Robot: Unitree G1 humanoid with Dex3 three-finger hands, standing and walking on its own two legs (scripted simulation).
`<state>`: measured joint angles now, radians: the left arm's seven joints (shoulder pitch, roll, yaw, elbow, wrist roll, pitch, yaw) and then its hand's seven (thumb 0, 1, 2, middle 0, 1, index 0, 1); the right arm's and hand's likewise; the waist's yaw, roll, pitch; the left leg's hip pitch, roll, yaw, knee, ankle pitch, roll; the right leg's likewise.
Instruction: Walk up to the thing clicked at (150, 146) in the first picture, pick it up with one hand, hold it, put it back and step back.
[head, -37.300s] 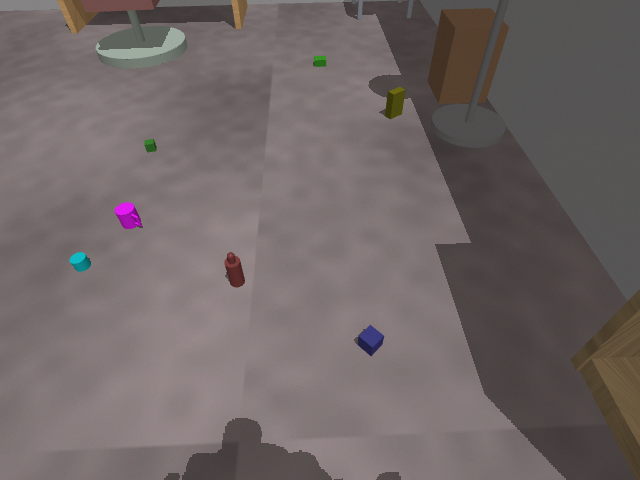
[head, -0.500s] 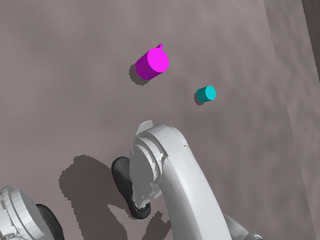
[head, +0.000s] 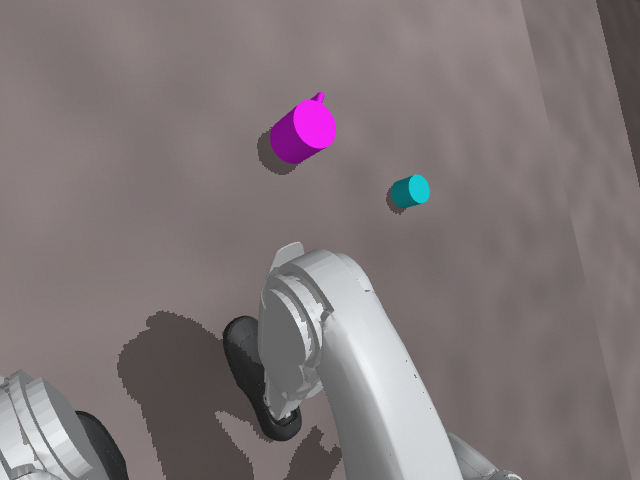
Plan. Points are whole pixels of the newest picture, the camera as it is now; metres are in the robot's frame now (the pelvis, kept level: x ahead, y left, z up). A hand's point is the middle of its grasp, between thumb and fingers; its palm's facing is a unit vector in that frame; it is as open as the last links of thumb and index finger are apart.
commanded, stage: close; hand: left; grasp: from above
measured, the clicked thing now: out of the picture +0.48 +0.35 -0.28
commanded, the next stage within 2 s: settle in 0.82 s
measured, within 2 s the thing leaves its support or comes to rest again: leaves its support in 1.22 s
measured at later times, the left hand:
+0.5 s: hand out of the picture +0.46 +0.35 -0.25, palm faces -0.41 -0.17 -0.89, open 7.8 cm
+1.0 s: hand out of the picture +0.46 +0.35 -0.25, palm faces -0.42 -0.18 -0.89, open 7.6 cm
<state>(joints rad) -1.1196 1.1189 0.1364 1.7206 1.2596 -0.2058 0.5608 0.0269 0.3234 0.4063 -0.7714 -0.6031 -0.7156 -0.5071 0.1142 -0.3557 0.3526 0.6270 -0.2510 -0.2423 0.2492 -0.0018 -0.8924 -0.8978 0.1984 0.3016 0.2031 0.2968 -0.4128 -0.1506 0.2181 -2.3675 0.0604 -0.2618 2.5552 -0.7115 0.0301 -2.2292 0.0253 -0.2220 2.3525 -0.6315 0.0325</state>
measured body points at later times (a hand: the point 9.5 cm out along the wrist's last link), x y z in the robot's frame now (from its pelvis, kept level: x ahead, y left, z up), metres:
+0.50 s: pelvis +0.00 +0.00 +0.00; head +0.29 +0.13 +0.31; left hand +0.48 +0.36 -0.20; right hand +0.05 -0.24 -0.05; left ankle +0.06 +0.12 -0.27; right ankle +0.12 -0.11 -0.27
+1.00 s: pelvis +0.00 +0.00 +0.00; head +0.29 +0.14 +0.32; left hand +0.48 +0.36 -0.20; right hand +0.04 -0.24 -0.05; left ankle +0.06 +0.12 -0.27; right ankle +0.12 -0.11 -0.27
